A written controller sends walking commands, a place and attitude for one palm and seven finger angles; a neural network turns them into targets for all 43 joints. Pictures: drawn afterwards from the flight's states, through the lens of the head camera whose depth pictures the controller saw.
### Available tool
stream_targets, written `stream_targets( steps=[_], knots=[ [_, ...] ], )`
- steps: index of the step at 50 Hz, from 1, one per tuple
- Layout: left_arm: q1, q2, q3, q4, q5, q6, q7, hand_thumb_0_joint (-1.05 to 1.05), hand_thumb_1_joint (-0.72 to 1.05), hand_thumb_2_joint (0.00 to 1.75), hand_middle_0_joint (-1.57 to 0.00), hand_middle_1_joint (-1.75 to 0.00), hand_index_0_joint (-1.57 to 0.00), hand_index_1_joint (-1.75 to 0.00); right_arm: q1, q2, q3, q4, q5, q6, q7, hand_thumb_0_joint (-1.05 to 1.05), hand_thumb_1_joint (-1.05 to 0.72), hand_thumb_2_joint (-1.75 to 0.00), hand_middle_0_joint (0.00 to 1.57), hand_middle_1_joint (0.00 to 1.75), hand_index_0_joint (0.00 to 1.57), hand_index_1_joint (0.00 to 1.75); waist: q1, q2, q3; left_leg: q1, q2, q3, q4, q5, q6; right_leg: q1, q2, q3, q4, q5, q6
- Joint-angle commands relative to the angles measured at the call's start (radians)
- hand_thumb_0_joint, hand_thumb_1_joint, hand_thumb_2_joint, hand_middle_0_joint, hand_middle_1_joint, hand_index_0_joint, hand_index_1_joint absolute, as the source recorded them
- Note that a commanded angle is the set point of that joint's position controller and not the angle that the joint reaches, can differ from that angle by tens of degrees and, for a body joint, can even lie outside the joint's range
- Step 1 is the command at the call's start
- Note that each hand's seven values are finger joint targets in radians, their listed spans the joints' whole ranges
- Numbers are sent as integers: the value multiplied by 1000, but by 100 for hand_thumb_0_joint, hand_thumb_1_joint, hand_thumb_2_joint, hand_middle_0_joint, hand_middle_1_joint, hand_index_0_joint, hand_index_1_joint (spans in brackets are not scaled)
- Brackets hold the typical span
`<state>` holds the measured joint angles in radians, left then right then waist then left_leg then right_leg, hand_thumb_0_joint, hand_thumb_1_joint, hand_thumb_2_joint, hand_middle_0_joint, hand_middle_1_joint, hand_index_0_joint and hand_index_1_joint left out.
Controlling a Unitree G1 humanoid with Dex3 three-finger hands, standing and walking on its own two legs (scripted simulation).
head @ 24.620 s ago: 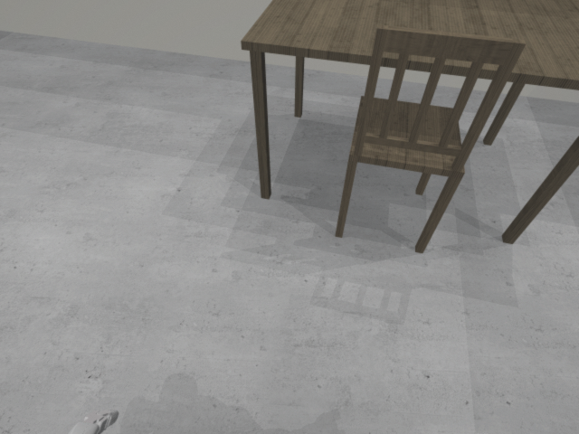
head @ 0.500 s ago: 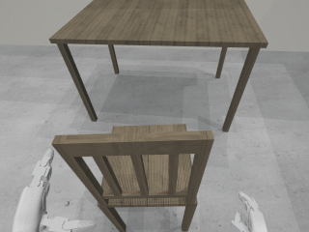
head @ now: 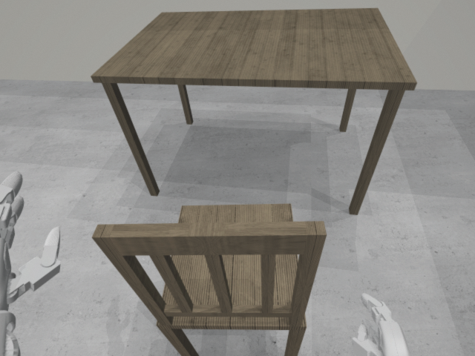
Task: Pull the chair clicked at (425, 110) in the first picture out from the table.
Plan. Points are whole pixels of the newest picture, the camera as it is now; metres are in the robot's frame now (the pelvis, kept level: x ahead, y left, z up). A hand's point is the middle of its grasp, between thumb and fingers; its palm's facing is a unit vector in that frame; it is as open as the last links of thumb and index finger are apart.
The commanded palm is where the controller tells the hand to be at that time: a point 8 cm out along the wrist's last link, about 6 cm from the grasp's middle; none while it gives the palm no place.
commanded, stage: draw the hand back to the body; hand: left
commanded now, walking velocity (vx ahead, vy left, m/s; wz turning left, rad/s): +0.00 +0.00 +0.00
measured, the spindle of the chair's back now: (220, 283) +0.27 +0.09 -0.08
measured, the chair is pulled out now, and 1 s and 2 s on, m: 0.62 0.62 0.62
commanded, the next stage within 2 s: step back with the hand held close in 0.36 s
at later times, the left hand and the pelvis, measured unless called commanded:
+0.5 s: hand (47, 257) +0.18 +0.27 +0.16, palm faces +0.48 -0.76 -0.44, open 7.4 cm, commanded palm +0.14 +0.30 +0.18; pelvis -0.01 +0.00 +0.00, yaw -1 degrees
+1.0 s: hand (22, 292) +0.14 +0.28 +0.16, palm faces +0.43 -0.75 -0.51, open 7.4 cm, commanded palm +0.09 +0.31 +0.18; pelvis -0.06 +0.01 +0.00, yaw -2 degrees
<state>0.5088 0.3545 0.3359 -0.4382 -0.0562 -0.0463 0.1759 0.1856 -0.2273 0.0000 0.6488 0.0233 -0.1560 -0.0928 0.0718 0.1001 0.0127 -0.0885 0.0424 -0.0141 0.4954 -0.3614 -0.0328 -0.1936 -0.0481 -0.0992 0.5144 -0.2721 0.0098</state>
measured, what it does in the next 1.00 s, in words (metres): shifts its weight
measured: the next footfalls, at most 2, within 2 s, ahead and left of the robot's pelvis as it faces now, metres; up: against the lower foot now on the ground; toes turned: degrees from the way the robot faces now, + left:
none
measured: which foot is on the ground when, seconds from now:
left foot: down 0.00-1.00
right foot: down 0.00-1.00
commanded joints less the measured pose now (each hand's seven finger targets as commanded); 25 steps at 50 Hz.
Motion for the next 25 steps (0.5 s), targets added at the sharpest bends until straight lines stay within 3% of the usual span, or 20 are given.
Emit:
stream_targets(
  steps=[1,5,9,15,21,23,24,25],
  knots=[
    [-45,153,128,-111,0,-57,13,0,90,90,-20,-30,-20,-30,-119,-89,-37,-143,-1,-42,0,0,-90,-90,20,30,20,30,-14,-84,-54,-62,6,22,-82,360,38,105,-19,23,-77,302,-23],
    [-59,157,114,-144,0,-63,4,0,90,90,-20,-30,-20,-30,-127,-99,-41,-149,0,-31,6,0,-90,-90,20,30,20,30,-11,-61,-69,-57,5,21,-95,346,40,117,-21,27,-86,281,-23],
    [-64,216,164,-206,4,-66,11,0,90,90,-20,-30,-20,-30,-134,-99,-43,-149,0,-39,5,0,-90,-90,20,30,20,30,-4,-27,-112,-41,5,14,-94,375,37,138,-21,31,-79,299,-27],
    [-73,199,155,-199,7,-62,13,0,90,90,-20,-30,-20,-30,-124,-93,-40,-145,-1,-42,0,0,-90,-90,20,30,20,30,-9,-20,-84,-39,5,23,-96,378,35,128,-20,32,-88,307,-28],
    [-68,171,132,-154,3,-58,9,0,90,90,-20,-30,-20,-30,-131,-95,-42,-143,1,-36,3,0,-90,-90,20,30,20,30,-11,-51,-56,-52,8,22,-106,325,38,110,-19,31,-102,254,-25],
    [-86,174,128,-175,4,-61,7,0,90,90,-20,-30,-20,-30,-131,-98,-41,-147,1,-36,4,0,-90,-90,20,30,20,30,-11,-47,-60,-51,9,19,-110,315,37,107,-17,32,-99,237,-26],
    [-137,165,95,-202,7,-62,5,0,90,90,-20,-30,-20,-30,-134,-103,-38,-147,-1,-40,4,0,-90,-90,20,30,20,30,-21,-16,-63,-45,5,20,-111,305,37,105,-21,35,-105,230,-26],
    [-277,318,247,-262,-12,-116,3,0,90,90,-20,-30,-20,-30,-108,-121,-48,-170,8,-14,1,0,-90,-90,20,30,20,30,-45,-51,46,-112,36,12,-89,242,52,16,-65,153,-156,331,-31]
  ],
)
